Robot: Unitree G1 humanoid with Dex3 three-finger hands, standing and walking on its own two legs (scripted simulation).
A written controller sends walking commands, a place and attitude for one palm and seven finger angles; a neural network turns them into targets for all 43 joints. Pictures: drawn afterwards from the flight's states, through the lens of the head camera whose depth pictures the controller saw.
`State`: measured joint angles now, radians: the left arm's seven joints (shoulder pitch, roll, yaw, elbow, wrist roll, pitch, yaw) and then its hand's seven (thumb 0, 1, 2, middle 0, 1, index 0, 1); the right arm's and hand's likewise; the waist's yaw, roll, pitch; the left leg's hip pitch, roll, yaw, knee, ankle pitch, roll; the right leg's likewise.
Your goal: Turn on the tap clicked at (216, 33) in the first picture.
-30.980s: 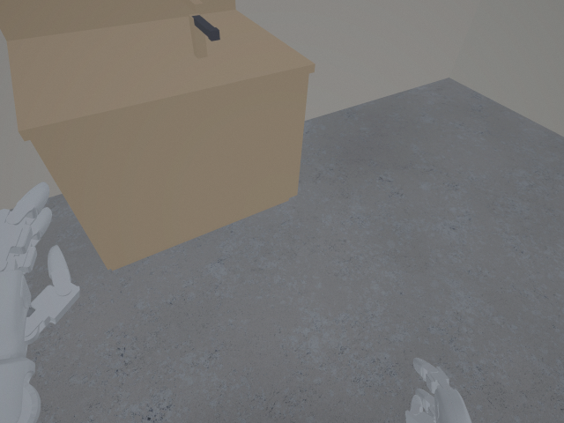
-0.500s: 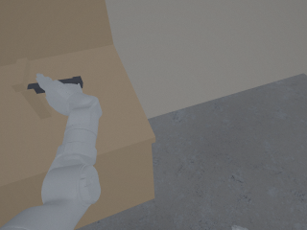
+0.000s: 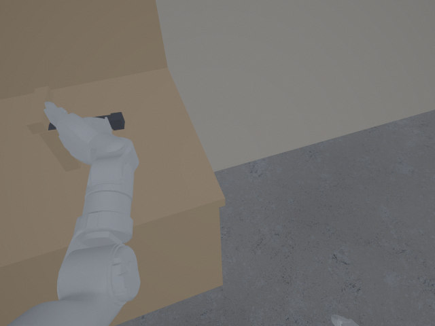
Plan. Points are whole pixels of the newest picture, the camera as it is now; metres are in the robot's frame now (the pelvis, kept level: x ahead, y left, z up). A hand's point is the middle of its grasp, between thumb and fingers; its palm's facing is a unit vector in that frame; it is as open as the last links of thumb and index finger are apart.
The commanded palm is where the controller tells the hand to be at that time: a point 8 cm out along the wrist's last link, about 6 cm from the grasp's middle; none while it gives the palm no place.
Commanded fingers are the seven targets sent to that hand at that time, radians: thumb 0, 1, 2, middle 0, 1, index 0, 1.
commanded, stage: lift the hand up off the lever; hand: left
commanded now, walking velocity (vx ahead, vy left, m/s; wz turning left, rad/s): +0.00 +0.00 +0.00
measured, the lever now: (117, 121) +0.53 +0.24 +0.10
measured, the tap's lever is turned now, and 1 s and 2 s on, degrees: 81 81 81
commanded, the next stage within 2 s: draw the hand back beside the body in 0.48 s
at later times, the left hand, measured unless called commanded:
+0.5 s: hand (99, 121) +0.43 +0.22 +0.18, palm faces +0.80 -0.59 -0.07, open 7.8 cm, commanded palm +0.38 +0.23 +0.18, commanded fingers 0.00 0.90 0.90 -0.15 -0.15 -0.15 -0.15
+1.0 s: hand (71, 175) +0.32 +0.23 +0.17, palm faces +0.35 -0.91 -0.22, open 7.7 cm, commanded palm +0.29 +0.25 +0.18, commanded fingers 0.00 0.90 0.90 -0.17 -0.22 -0.17 -0.22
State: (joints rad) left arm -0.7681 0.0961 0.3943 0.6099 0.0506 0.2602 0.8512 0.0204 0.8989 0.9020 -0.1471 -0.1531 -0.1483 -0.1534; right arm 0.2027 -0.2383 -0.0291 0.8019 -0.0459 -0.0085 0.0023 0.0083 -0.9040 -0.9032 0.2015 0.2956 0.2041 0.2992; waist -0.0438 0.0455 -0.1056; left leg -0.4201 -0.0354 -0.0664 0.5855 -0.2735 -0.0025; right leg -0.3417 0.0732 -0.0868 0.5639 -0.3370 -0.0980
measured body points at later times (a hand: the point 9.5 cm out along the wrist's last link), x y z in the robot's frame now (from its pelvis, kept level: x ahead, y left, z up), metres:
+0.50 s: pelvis +0.00 +0.01 +0.00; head +0.00 -0.01 +0.45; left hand +0.39 +0.25 +0.19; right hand +0.13 -0.23 -0.12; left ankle +0.01 +0.12 -0.73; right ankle -0.03 -0.05 -0.73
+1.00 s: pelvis -0.01 +0.01 +0.01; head -0.04 -0.01 +0.46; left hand +0.29 +0.28 +0.18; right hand +0.12 -0.25 -0.09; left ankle +0.01 +0.12 -0.73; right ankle -0.03 -0.05 -0.73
